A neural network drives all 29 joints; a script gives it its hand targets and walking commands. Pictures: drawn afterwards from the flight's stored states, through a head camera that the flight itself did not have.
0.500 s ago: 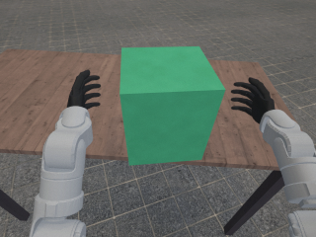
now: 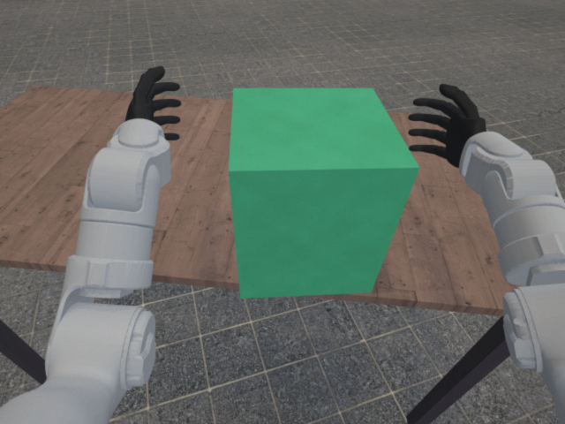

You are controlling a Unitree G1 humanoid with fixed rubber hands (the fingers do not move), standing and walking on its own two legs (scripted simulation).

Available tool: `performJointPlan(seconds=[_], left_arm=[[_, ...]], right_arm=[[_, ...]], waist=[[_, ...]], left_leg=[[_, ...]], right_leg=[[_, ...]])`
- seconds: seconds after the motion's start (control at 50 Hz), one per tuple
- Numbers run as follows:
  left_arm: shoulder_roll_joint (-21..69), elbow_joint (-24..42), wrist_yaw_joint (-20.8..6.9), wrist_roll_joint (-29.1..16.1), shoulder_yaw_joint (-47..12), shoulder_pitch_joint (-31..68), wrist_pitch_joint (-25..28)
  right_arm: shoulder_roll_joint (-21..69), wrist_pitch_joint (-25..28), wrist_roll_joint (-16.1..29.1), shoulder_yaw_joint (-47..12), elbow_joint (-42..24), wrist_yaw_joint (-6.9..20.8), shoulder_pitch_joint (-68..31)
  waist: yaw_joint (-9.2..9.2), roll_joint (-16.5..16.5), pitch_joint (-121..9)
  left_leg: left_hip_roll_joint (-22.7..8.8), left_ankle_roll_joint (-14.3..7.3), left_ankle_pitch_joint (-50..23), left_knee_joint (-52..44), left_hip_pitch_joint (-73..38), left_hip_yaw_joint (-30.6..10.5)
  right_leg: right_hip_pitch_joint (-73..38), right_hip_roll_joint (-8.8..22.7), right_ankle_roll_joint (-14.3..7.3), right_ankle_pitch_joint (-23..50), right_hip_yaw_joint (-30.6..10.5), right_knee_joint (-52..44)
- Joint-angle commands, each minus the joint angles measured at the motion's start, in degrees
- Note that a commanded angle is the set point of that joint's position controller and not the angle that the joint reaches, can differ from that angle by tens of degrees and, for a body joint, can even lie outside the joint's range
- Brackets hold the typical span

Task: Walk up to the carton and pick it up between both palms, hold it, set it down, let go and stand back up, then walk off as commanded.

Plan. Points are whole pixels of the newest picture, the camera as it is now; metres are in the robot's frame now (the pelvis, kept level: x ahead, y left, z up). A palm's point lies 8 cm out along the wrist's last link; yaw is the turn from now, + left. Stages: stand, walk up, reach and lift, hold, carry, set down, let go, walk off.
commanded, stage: reach and lift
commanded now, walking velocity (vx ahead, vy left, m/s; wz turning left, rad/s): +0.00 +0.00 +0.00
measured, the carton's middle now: (305, 195) +0.43 +0.00 +0.13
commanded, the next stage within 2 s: none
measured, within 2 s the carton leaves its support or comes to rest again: neither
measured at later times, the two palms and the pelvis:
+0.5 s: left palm (155, 127) +0.43 +0.20 +0.24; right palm (451, 139) +0.46 -0.20 +0.22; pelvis +0.01 +0.00 +0.00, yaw +0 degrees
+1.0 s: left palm (182, 176) +0.43 +0.18 +0.16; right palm (438, 166) +0.47 -0.21 +0.17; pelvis +0.01 +0.00 +0.00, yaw +0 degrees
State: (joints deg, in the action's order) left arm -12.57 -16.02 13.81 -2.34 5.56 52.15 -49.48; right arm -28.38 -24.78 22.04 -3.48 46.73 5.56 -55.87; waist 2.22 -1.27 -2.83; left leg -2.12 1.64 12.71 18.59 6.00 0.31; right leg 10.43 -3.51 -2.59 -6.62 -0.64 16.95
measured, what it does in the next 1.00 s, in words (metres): stands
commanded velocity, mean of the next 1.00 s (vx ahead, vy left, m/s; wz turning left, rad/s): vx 0.00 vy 0.00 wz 0.00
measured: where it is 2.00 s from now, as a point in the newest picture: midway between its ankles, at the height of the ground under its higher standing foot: outside the picture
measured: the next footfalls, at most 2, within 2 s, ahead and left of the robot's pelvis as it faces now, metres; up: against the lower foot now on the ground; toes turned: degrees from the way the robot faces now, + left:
none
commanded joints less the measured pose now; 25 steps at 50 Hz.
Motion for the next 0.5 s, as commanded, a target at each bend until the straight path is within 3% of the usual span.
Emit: performJointPlan(seconds=[0.0,0.04,0.08,0.1,0.12,0.14,0.16,0.2,0.24,0.26,0.28,0.36,0.38,0.4,0.42,0.44,0.46,0.48], left_arm=[[-8.2,-3.5,0.0,-7.5,3.3,31.2,4.3],[-8.4,-4.4,0.2,-7.2,4.2,32.6,4.8],[-8.2,-4.6,0.2,-7.7,3.1,34.0,5.3],[-8.4,-3.5,0.0,-7.8,3.5,33.9,5.5],[-9.1,-6.4,-0.3,-7.2,4.7,33.2,5.5],[-8.4,-8.4,-0.4,-8.0,3.5,32.3,5.4],[-8.8,-10.9,-0.8,-8.4,4.0,31.8,6.0],[-8.8,-14.4,-1.2,-8.1,4.0,33.9,7.0],[-8.0,-7.5,-0.9,-7.5,3.9,33.0,8.5],[-7.8,-8.2,-1.1,-7.9,3.8,32.0,8.6],[-7.4,-8.6,-1.3,-7.7,3.5,31.8,8.6],[-5.8,-13.0,-2.0,-6.9,3.8,28.7,10.2],[-5.0,-11.2,-2.4,-7.1,3.2,27.7,11.0],[-5.3,-14.7,-2.7,-6.8,3.8,27.9,11.7],[-4.2,-17.0,-2.8,-7.1,2.6,26.4,12.7],[-4.1,-16.7,-2.9,-6.5,3.2,25.7,13.7],[-3.3,-16.2,-3.0,-6.1,3.5,24.7,14.8],[-2.7,-15.6,-3.2,-6.1,2.8,23.0,16.0]], right_arm=[[-15.3,2.3,5.1,2.0,-2.4,0.8,-33.7],[-15.7,2.4,5.0,1.7,-2.3,0.9,-36.4],[-15.9,2.5,5.8,1.8,1.1,1.2,-36.4],[-16.0,2.8,6.1,1.6,-1.4,1.1,-37.2],[-15.6,2.5,5.6,0.8,0.7,1.0,-36.4],[-16.1,2.5,5.6,1.0,1.2,1.0,-36.5],[-15.3,2.6,6.3,-0.3,0.0,1.2,-37.4],[-14.2,2.8,5.3,-0.1,3.4,1.0,-38.5],[-14.2,3.9,5.8,0.1,1.5,0.9,-35.3],[-14.7,4.2,5.8,0.9,0.6,0.8,-35.4],[-14.7,4.4,5.1,1.6,1.9,0.7,-34.3],[-12.7,5.6,5.1,0.3,3.1,0.9,-32.6],[-11.7,6.0,4.9,0.1,3.4,0.8,-31.8],[-10.7,6.3,4.4,-0.6,4.3,0.9,-32.4],[-9.7,6.8,4.2,-0.6,5.6,1.1,-30.3],[-9.6,7.2,3.8,-0.8,5.8,1.4,-29.4],[-8.3,7.8,3.0,-0.8,5.2,1.3,-28.2],[-8.7,8.7,3.2,-0.1,5.9,1.1,-25.9]], waist=[[1.33,-0.3,-25.3],[2.09,-0.4,-26.8],[1.23,2.2,-26.6],[1.88,1.4,-28.8],[2.30,-0.4,-27.5],[1.88,0.0,-27.1],[3.43,-1.2,-26.5],[2.36,-1.9,-25.7],[1.91,0.0,-29.7],[2.36,0.1,-29.5],[1.47,0.8,-30.1],[2.93,-0.6,-29.4],[2.94,-0.2,-28.4],[3.38,-1.6,-27.2],[2.79,-1.1,-26.4],[3.35,-1.7,-26.1],[3.21,-3.2,-26.6],[2.48,-2.1,-27.1]], left_leg=[[2.3,0.2,-8.9,-1.6,10.9,-0.3],[2.2,0.3,-12.6,-0.6,10.8,-0.4],[2.2,1.0,-14.0,-0.4,9.6,-0.1],[2.2,1.0,-16.0,0.3,8.8,-0.3],[2.3,0.6,-15.8,0.3,9.7,-0.1],[2.2,0.9,-16.4,0.3,9.7,-0.4],[2.5,0.3,-15.8,0.1,11.2,-0.2],[2.7,0.1,-12.1,0.0,13.1,0.0],[2.4,0.9,-17.4,0.6,10.5,-0.2],[2.4,1.1,-18.6,0.8,9.7,-0.1],[2.5,1.3,-19.5,1.2,9.5,-0.1],[2.6,0.9,-19.4,1.4,10.1,0.4],[2.6,0.8,-19.1,1.3,10.0,0.3],[2.7,0.5,-17.3,1.1,11.8,0.4],[2.6,0.4,-16.0,0.8,12.3,0.1],[2.4,0.2,-16.2,0.5,12.1,0.4],[2.5,-0.2,-15.1,0.5,12.4,0.3],[2.7,0.5,-16.9,0.6,11.5,0.3]], right_leg=[[-15.9,3.1,2.0,16.9,-2.4,1.1],[-16.1,2.1,1.7,20.6,-1.8,2.5],[-14.3,1.9,1.8,20.5,-0.9,2.3],[-15.0,1.4,1.7,22.5,-0.7,2.4],[-16.0,1.7,1.9,24.1,-1.2,2.6],[-16.2,1.4,1.8,25.3,-0.7,2.7],[-17.0,1.8,2.0,25.5,-1.1,2.5],[-16.3,2.3,2.4,24.5,-1.5,2.6],[-18.1,1.6,2.3,27.9,-1.0,3.4],[-17.3,1.4,2.5,28.3,-0.9,3.3],[-17.4,1.3,2.3,29.3,-0.8,3.3],[-16.6,1.1,2.6,29.3,-0.5,3.3],[-17.1,1.6,2.7,28.7,-0.7,3.2],[-16.8,1.5,2.9,27.8,-1.0,3.4],[-16.3,1.5,2.6,25.9,-0.7,3.2],[-16.0,1.5,2.8,25.5,-0.6,3.1],[-16.8,1.7,3.1,25.5,-1.1,3.2],[-17.3,1.5,3.1,27.9,-0.8,3.4]])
